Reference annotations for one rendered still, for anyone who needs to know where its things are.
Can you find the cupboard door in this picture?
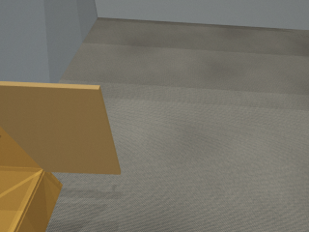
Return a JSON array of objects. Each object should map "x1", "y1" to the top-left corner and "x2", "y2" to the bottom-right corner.
[{"x1": 0, "y1": 81, "x2": 122, "y2": 175}]

